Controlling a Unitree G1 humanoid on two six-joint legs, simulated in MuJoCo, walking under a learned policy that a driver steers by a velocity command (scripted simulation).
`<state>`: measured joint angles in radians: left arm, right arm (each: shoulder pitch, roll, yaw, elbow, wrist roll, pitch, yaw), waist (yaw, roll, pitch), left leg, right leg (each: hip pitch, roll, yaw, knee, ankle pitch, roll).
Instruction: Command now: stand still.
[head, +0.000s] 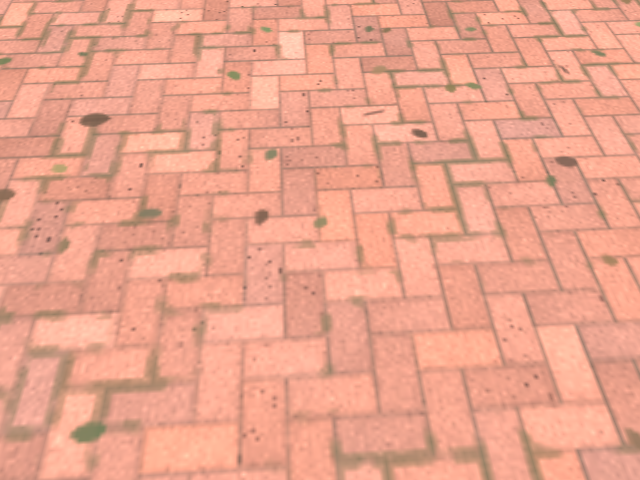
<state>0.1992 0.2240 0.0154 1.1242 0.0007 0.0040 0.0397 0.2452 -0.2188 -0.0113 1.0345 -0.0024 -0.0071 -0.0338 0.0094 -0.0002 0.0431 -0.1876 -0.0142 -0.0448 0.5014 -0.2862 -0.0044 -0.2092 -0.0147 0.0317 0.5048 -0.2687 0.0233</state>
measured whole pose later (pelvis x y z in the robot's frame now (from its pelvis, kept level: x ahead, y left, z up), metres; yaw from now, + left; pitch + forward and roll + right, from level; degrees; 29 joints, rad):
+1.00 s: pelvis +0.29 -0.12 +0.00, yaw -20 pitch +3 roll +1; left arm 0.44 0.23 0.05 0.91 -0.03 -0.07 0.02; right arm -0.07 -0.27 -0.03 0.75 0.01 -0.13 0.02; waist 0.08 0.04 0.02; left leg -0.62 0.00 -0.06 0.46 0.12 -0.01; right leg 0.05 0.10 0.18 0.27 -0.35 -0.10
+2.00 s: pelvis +0.75 -0.46 +0.00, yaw -55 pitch +2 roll +0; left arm 0.38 0.30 0.07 0.70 -0.03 -0.04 0.02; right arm 0.00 -0.28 -0.04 0.70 0.00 -0.10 0.03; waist 0.08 0.05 0.02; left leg -0.58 0.02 -0.08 0.53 0.02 -0.04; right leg -0.10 0.10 0.17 0.41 -0.34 -0.07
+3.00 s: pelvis +0.90 -0.65 -0.01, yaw -91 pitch +2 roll +0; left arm 0.16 0.33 0.09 0.58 -0.01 0.05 0.03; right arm 0.14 -0.29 -0.06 0.75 -0.03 0.00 0.01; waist 0.01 -0.03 0.02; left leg -0.32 -0.02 -0.04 0.56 -0.26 0.01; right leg -0.46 0.11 0.18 0.71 -0.36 -0.02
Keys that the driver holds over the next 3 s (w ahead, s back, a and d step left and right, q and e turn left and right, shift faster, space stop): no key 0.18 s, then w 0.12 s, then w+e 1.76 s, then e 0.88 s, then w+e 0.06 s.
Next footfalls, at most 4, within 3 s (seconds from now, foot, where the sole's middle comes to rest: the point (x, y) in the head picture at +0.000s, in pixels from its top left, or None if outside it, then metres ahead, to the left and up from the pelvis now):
0.62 right None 0.17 -0.17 -0.77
1.08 left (385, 450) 0.57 -0.10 -0.77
1.58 right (558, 421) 0.64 -0.48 -0.77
2.06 left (556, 295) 0.98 -0.56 -0.77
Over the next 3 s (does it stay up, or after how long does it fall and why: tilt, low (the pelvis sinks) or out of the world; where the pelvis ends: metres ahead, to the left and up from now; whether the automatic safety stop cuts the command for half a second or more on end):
stays up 0.90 -0.65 -0.01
